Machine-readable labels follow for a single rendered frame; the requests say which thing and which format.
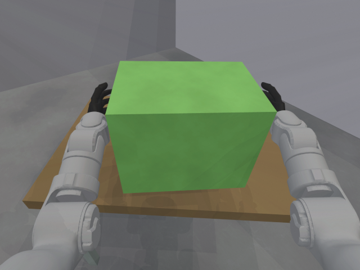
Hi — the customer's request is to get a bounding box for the table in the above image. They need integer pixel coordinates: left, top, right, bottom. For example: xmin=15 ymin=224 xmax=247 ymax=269
xmin=22 ymin=96 xmax=296 ymax=266

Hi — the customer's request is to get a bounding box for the left robot hand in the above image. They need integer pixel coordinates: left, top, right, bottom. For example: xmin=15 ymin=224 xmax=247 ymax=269
xmin=87 ymin=82 xmax=112 ymax=115

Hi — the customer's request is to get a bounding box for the robot left upper arm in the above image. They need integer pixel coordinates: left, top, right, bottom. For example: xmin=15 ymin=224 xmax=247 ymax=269
xmin=0 ymin=202 xmax=101 ymax=270

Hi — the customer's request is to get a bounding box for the robot left forearm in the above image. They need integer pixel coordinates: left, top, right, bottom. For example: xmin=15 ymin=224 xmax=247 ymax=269
xmin=32 ymin=112 xmax=110 ymax=246

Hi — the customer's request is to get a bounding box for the carton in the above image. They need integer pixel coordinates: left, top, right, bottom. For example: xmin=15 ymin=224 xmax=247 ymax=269
xmin=105 ymin=61 xmax=277 ymax=194

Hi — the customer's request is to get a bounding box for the right robot hand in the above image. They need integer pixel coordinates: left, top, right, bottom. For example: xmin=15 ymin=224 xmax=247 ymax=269
xmin=261 ymin=82 xmax=285 ymax=112

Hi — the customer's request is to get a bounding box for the robot right forearm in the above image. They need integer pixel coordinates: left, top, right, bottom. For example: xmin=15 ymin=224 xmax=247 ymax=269
xmin=269 ymin=110 xmax=360 ymax=230

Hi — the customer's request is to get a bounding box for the robot right upper arm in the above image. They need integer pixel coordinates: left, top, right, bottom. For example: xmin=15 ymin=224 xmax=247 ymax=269
xmin=290 ymin=197 xmax=360 ymax=270

